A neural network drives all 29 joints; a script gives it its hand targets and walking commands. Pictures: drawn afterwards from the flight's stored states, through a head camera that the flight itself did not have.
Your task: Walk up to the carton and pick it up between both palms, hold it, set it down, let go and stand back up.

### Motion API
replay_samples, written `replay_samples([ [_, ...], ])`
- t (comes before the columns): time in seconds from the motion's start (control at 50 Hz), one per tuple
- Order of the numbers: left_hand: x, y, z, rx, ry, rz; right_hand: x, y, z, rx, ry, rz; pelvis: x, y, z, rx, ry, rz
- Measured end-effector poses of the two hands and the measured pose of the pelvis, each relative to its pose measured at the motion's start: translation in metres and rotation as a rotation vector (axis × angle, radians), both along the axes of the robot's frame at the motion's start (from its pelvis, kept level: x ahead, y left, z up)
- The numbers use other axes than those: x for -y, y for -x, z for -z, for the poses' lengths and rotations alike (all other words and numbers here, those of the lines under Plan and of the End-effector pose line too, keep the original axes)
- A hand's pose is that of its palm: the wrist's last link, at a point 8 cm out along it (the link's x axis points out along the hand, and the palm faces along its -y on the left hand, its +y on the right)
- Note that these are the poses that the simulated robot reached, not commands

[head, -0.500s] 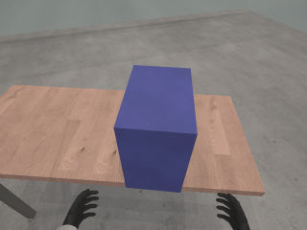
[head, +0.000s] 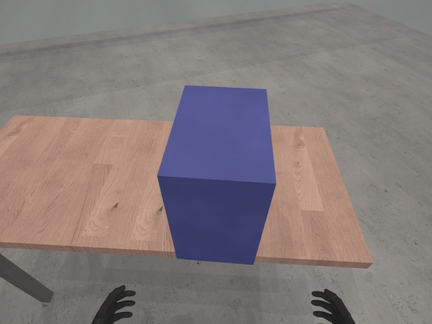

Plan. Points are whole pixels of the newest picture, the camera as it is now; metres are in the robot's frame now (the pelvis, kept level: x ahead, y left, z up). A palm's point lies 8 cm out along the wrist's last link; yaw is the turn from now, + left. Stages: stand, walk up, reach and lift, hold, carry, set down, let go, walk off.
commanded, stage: let go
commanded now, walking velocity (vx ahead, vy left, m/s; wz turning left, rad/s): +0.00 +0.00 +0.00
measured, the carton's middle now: (219, 177) +0.43 +0.03 +0.02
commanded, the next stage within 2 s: stand in 0.50 s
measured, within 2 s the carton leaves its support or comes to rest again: neither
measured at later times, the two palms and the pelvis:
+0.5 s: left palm out of the picture +0.15 +0.22 -0.08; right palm out of the picture +0.15 -0.23 -0.08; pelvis -0.01 +0.00 +0.00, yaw -1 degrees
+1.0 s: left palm out of the picture +0.05 +0.25 -0.12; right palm out of the picture +0.03 -0.22 -0.13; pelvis -0.01 +0.01 -0.01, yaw +1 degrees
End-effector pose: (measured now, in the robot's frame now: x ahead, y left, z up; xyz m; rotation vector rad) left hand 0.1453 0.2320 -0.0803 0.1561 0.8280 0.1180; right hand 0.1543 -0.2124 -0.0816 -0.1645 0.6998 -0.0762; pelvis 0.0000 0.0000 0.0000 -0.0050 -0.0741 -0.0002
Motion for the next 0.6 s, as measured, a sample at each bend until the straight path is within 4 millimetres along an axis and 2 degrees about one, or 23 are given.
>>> replay_samples([
  [0.1, 0.002, 0.002, 0.003, -0.029, -0.012, 0.006, 0.009, 0.004, 0.004, -0.021, 0.016, 0.0, 0.002, 0.003, 0.001, -0.003, -0.001, 0.0],
  [0.26, 0.01, -0.013, -0.002, 0.01, -0.016, 0.03, 0.02, 0.006, 0.0, -0.003, 0.025, 0.006, 0.005, 0.006, 0.002, -0.003, -0.003, 0.004],
  [0.34, 0.013, -0.015, -0.001, 0.008, -0.011, 0.032, 0.021, 0.008, 0.0, -0.003, 0.028, 0.005, 0.005, 0.006, 0.001, 0.002, -0.004, 0.006],
  [0.54, 0.013, -0.007, 0.001, 0.014, 0.016, 0.013, 0.021, 0.008, -0.005, 0.013, 0.046, 0.003, 0.002, 0.008, 0.003, -0.009, -0.004, 0.006],
  [0.6, 0.006, 0.005, 0.006, 0.004, -0.031, 0.05, 0.023, 0.017, 0.007, -0.096, 0.051, 0.018, -0.001, 0.008, 0.005, -0.041, 0.003, 0.0],
])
